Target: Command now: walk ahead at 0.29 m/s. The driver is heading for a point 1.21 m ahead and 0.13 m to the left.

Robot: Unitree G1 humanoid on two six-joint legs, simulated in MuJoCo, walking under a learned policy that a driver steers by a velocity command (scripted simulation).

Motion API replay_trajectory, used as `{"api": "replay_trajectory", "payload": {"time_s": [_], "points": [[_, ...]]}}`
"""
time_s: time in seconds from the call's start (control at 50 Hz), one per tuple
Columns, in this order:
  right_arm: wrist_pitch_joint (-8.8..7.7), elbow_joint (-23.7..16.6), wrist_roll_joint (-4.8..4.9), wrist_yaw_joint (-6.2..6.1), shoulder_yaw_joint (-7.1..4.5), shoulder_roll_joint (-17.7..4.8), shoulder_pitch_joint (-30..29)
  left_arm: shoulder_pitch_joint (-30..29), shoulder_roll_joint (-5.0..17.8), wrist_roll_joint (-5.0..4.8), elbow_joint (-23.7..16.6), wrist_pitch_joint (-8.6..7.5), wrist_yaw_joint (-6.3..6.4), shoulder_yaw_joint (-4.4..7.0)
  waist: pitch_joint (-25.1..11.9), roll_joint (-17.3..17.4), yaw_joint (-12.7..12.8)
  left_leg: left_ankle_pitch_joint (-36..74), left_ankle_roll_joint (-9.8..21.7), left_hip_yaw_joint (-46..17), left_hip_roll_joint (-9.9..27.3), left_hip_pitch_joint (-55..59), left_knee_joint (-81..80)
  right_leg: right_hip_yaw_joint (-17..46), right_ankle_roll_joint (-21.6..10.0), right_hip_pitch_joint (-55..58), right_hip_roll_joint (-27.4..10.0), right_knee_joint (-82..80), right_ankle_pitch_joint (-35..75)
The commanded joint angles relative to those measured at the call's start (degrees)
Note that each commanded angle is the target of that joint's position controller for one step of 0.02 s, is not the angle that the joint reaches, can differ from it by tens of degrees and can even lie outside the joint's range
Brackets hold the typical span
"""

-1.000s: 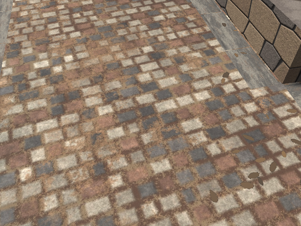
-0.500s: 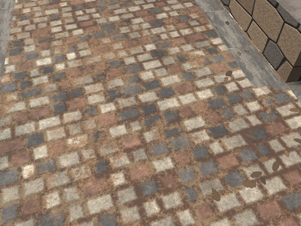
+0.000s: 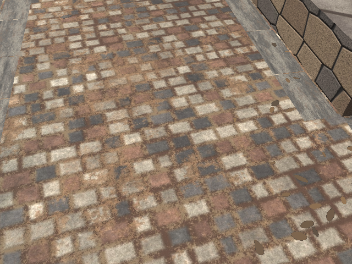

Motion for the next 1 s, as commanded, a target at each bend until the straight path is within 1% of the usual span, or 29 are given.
{"api": "replay_trajectory", "payload": {"time_s": [0.02,0.04,0.06,0.08,0.1,0.12,0.16,0.18,0.2,0.24,0.3,0.36,0.42,0.46,0.48,0.5,0.52,0.54,0.56,0.58,0.6,0.62,0.64,0.66,0.7,0.74,0.86,0.94,1.0], "points": [[-2.93,-1.4,0.75,1.05,-0.79,-2.3,4.2,-4.5,8.8,-0.71,-4.0,-0.89,-0.42,1.63,12.7,-6.9,-5.0,2.1,2.2,2.2,-0.4,6.1,-11.4,14.4,-8.2,-15.6,-10.6,-15.2,-15.2],[-2.98,0.8,0.24,1.09,-1.64,-4.0,9.6,-5.9,8.2,-0.66,-4.9,-1.09,-0.51,1.50,10.7,-2.9,-6.5,6.2,1.6,-0.4,-0.4,14.0,-14.2,8.8,-6.1,-18.7,-6.2,-7.6,-7.0],[-3.10,2.2,0.09,0.96,-3.31,-9.1,18.0,-7.3,5.1,-0.17,-6.1,-1.87,-0.73,0.61,6.5,10.2,-9.3,0.8,5.0,-16.9,9.6,22.8,-22.5,-0.9,-2.5,-25.5,0.5,12.4,0.9],[-3.73,2.5,-0.25,1.91,-4.28,-14.9,24.2,-7.1,2.3,-0.33,-8.2,-3.17,-0.55,-0.01,3.3,21.1,-9.9,-5.2,12.5,-41.6,21.4,27.1,-31.7,-1.5,-1.5,-34.7,4.7,28.3,-7.9],[-4.45,1.1,-1.05,1.94,-2.78,-10.4,18.1,-7.2,4.5,-1.14,-8.2,-4.07,-0.88,0.45,6.6,12.0,-6.2,-6.7,13.3,-43.7,23.4,23.4,-32.0,3.5,-2.7,-38.3,0.8,38.5,-6.6],[-4.77,-0.9,-0.82,2.02,-2.03,-7.7,12.8,-7.4,4.8,-1.42,-8.1,-4.67,-1.54,0.51,9.4,7.7,-4.3,-4.1,11.5,-35.6,21.1,20.8,-31.4,4.1,-4.0,-40.1,-1.9,41.2,-0.7],[-4.36,-2.8,-0.76,2.45,-1.21,-6.1,8.2,-8.8,6.6,-0.31,-7.9,-5.34,-1.95,1.55,9.3,5.0,-2.8,7.5,8.0,-22.3,15.8,19.9,-32.3,2.0,-4.6,-39.2,-5.2,36.5,8.0],[-3.82,-2.6,-1.00,2.35,-0.62,-4.3,9.3,-10.0,7.5,0.02,-8.1,-5.27,-2.29,2.15,8.5,5.7,-3.0,14.3,6.6,-16.9,13.3,19.8,-32.4,0.7,-4.2,-37.3,-5.9,34.1,10.2],[-3.38,-2.2,-1.23,2.08,-0.38,-3.8,11.2,-10.5,6.6,0.03,-8.1,-5.00,-2.70,2.20,7.5,6.7,-3.2,19.8,6.2,-13.7,12.0,20.2,-32.2,-0.7,-3.6,-36.4,-5.9,32.4,11.5],[-2.77,-2.0,-1.47,1.30,-0.42,-5.2,13.6,-13.6,4.3,0.14,-9.2,-4.32,-3.19,1.76,7.4,6.0,-3.6,26.3,6.9,-10.5,11.6,20.2,-32.4,-2.6,-2.0,-37.1,-5.7,28.0,13.6],[-2.24,-3.5,-1.72,0.29,-0.69,-7.8,12.6,-23.6,2.5,0.28,-13.3,-4.21,-3.40,0.64,9.5,5.1,-4.9,26.6,7.5,-7.7,11.0,15.5,-34.5,-4.2,-0.3,-34.6,-4.4,14.2,19.0],[-2.33,-3.6,-1.09,-0.04,-1.26,-9.5,14.3,-29.0,3.6,-0.09,-15.5,-4.24,-4.03,0.33,10.5,6.6,-5.6,25.6,7.8,-6.2,11.8,13.7,-36.0,-5.7,-0.4,-29.3,-2.4,6.2,22.8],[-2.22,-3.5,-0.35,-0.15,-1.82,-9.8,14.1,-31.0,5.3,-0.24,-17.1,-4.57,-4.77,0.56,10.7,6.4,-3.9,31.2,6.9,-5.2,14.1,18.8,-34.0,-4.5,-2.7,-27.8,-2.0,1.6,22.8],[-1.75,-4.1,-0.78,-0.11,-2.39,-11.1,12.4,-26.8,7.9,-0.16,-16.6,-4.87,-4.93,1.74,6.0,7.9,-0.3,49.1,5.5,-3.7,14.7,22.3,-26.8,-5.7,-4.7,-20.1,0.5,1.1,20.3],[-1.23,-4.5,-1.20,-0.03,-2.57,-11.4,11.4,-19.9,9.8,-0.25,-14.7,-4.82,-4.69,2.89,1.2,8.9,3.4,59.4,4.5,-2.3,13.7,22.2,-18.3,-6.8,-6.0,-11.3,2.5,1.8,19.1],[-0.87,-5.2,-1.51,0.12,-2.30,-10.9,10.4,-9.9,12.3,-0.44,-11.7,-4.51,-4.26,4.27,-4.7,8.6,8.1,61.3,2.8,-0.7,11.2,17.3,-6.2,-6.6,-7.6,2.2,2.8,1.5,19.3],[-0.98,-6.8,-2.44,0.39,-1.28,-8.6,10.8,0.0,16.9,0.27,-9.7,-4.05,-3.57,5.43,-12.7,1.0,10.5,41.0,1.1,0.9,7.2,3.1,13.1,8.4,-11.4,19.9,-9.4,1.4,14.2],[-2.35,-6.5,-1.33,1.23,1.10,1.3,19.1,2.7,18.7,1.33,-8.4,-4.08,-4.33,5.43,-22.6,-15.6,4.9,-5.3,-1.6,-3.8,-4.0,-15.0,32.5,39.2,-20.7,34.3,-22.5,-9.6,-1.5],[-4.07,-7.0,0.39,1.44,-0.28,-5.0,13.5,-0.9,13.1,0.99,-8.6,-4.38,-4.46,3.90,-16.5,-10.2,6.1,-6.5,0.1,-10.0,-1.4,-20.8,39.3,42.2,-17.4,29.2,-20.0,-15.7,-4.1],[-4.96,-9.3,1.79,1.47,-1.29,-8.4,7.0,-6.9,10.6,0.77,-9.5,-4.69,-4.35,3.17,-7.3,-7.3,4.5,-1.6,1.1,-8.0,1.4,-24.2,39.7,32.4,-14.9,20.3,-18.7,-16.1,1.3],[-5.28,-10.1,1.46,0.93,-1.47,-9.1,3.7,-12.3,9.4,0.99,-10.7,-5.02,-4.50,2.64,-3.7,-0.5,2.4,4.1,1.3,-7.0,4.6,-21.0,37.0,24.7,-13.7,10.9,-17.0,-17.3,10.8],[-4.94,-10.1,0.57,0.50,-2.11,-8.8,2.8,-14.6,8.2,1.62,-10.9,-5.29,-4.78,2.35,-1.7,1.0,0.4,7.0,1.2,-6.3,6.6,-17.8,34.1,18.6,-13.0,3.9,-14.9,-18.4,17.0],[-4.10,-9.8,0.22,0.43,-2.28,-7.7,4.5,-15.2,6.9,2.18,-10.4,-5.49,-4.94,1.96,-1.6,-0.5,-1.6,8.6,1.2,-6.7,8.2,-14.0,32.0,14.6,-12.5,0.0,-13.0,-20.0,18.6],[-3.33,-9.6,0.21,0.36,-2.34,-6.4,5.5,-14.8,6.1,2.05,-9.7,-5.51,-5.01,1.78,-1.0,-1.6,-2.5,8.9,1.1,-6.3,8.6,-12.7,30.0,12.3,-12.8,-2.0,-11.9,-21.5,18.9],[-2.31,-10.4,0.00,0.20,-2.62,-6.0,4.0,-12.9,7.1,1.68,-8.3,-5.70,-4.54,1.83,1.6,-2.1,-3.1,9.8,0.4,-5.2,9.3,-13.9,26.1,8.9,-13.4,-5.1,-11.2,-23.9,19.8],[-2.02,-12.6,-0.63,0.07,-2.96,-6.9,-1.6,-10.7,9.1,1.76,-7.5,-5.62,-3.62,2.20,3.9,-1.3,-2.3,14.7,-1.1,-4.7,10.1,-19.0,20.5,7.6,-14.0,-4.7,-11.4,-25.7,20.0],[-2.90,-16.7,-0.70,1.25,-2.38,-5.7,-15.8,-4.3,10.9,1.09,-6.1,-4.56,-2.05,2.37,5.4,-1.1,1.8,31.1,-2.1,-1.3,7.0,-20.2,-1.8,1.8,-11.0,-0.2,-9.0,-26.0,22.4],[-3.28,-19.2,-0.08,2.59,-1.90,-6.0,-22.3,0.4,11.3,0.59,-4.2,-3.58,-1.88,2.58,6.8,-1.2,3.8,29.4,-1.5,-1.0,5.6,-21.6,-8.1,1.8,-10.8,7.6,-11.8,-23.2,23.0],[-3.81,-20.4,0.07,3.59,-2.23,-7.6,-22.5,0.3,12.2,0.49,-3.8,-2.62,-1.57,3.15,5.8,-2.2,2.1,23.3,0.7,-1.0,4.5,-19.9,-11.0,2.4,-9.5,13.4,-14.4,-18.7,29.4]]}}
